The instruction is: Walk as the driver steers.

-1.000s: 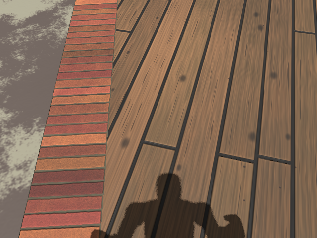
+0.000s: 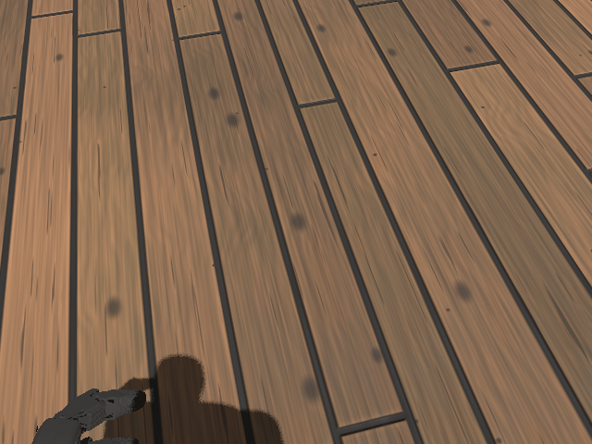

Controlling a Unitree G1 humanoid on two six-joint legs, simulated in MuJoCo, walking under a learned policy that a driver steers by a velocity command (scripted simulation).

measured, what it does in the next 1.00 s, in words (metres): walks ahead, turning left: left foot, then right foot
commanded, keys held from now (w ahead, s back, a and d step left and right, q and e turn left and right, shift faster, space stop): w+q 1.00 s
